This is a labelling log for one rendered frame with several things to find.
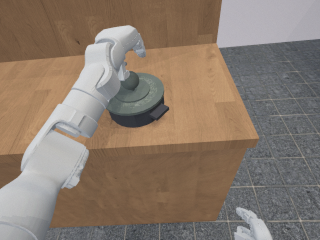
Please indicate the robot left hand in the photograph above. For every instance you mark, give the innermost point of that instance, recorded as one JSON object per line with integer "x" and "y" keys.
{"x": 129, "y": 37}

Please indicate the left robot upper arm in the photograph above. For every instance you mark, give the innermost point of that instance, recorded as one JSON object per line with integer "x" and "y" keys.
{"x": 28, "y": 202}

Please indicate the robot right hand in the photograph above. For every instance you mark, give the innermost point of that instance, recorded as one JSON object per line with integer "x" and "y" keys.
{"x": 258, "y": 229}

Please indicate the knob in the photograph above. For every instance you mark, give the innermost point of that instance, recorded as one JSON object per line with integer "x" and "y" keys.
{"x": 131, "y": 82}

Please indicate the pot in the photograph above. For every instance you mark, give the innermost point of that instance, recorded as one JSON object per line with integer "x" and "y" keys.
{"x": 143, "y": 119}

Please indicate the left robot forearm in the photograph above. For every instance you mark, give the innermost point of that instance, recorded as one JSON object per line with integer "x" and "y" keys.
{"x": 98, "y": 82}

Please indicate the lid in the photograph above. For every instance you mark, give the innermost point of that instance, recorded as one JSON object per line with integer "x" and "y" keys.
{"x": 143, "y": 98}

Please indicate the table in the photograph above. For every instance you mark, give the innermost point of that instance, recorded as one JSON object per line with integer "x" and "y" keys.
{"x": 175, "y": 170}

